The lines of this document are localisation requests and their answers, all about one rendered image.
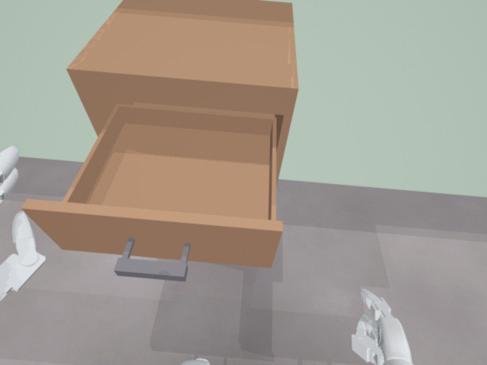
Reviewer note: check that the drawer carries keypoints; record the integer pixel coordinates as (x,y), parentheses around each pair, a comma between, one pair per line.
(166,177)

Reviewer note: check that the handle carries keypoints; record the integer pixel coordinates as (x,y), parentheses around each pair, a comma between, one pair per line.
(139,268)

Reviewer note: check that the robot right hand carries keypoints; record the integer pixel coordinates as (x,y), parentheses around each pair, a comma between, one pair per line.
(388,340)

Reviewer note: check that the robot left hand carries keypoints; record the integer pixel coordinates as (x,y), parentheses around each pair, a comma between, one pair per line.
(16,270)

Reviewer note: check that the cabinet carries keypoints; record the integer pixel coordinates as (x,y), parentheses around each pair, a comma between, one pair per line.
(222,56)

